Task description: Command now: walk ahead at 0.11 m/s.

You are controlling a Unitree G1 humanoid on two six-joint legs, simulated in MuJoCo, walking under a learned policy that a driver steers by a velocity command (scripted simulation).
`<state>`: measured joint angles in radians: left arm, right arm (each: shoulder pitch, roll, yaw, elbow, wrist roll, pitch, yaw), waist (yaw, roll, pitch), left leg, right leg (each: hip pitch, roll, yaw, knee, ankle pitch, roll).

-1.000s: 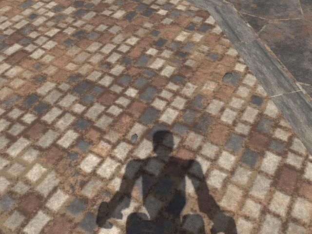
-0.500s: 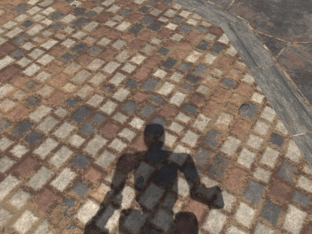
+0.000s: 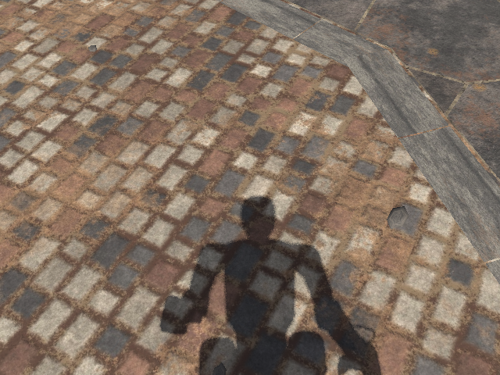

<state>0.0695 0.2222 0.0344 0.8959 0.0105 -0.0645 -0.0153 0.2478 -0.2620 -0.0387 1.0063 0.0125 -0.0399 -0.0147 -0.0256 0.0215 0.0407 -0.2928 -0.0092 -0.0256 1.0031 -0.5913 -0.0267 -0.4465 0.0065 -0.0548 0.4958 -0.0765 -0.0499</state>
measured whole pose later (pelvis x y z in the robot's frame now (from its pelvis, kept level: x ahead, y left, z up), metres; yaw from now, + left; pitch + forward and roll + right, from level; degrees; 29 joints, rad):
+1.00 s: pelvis +0.32 +0.03 +0.00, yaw +0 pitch +2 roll -1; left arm 0.46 0.23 0.06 1.09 -0.02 -0.07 0.01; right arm -0.08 -0.22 -0.05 0.87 0.03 -0.09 0.04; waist 0.09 0.01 0.03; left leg -0.55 0.03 0.04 0.52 -0.03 0.08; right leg 0.16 -0.01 -0.05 0.23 -0.41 0.01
